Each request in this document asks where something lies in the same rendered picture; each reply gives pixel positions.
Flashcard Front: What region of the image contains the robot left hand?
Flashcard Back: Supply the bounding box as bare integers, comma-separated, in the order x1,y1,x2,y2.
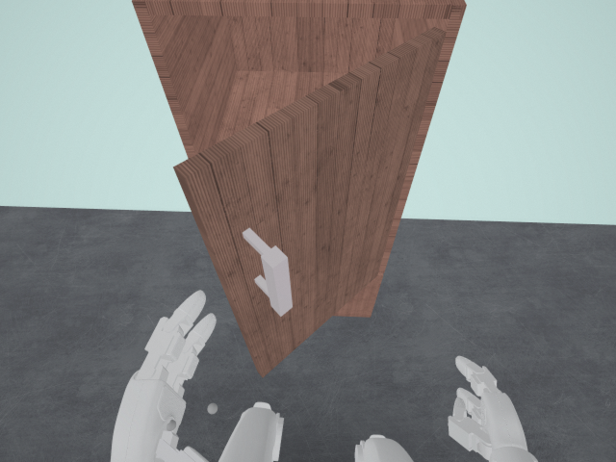
111,290,217,462

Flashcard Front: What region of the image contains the cupboard door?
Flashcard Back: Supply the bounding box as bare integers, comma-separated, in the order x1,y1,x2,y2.
173,27,446,377

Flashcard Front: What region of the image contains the robot right hand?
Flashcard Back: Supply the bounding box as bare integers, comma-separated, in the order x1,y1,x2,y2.
448,356,528,460

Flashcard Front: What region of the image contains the left robot thigh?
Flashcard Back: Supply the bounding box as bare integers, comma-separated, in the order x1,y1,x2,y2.
218,407,284,462

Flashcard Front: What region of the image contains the right robot thigh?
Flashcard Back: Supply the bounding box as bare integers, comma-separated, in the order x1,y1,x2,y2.
355,438,414,462

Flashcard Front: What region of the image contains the handle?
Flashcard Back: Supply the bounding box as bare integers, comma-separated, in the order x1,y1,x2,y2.
243,228,293,317

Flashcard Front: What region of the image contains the robot thigh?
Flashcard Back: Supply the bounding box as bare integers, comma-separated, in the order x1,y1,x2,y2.
355,438,414,462
218,407,284,462

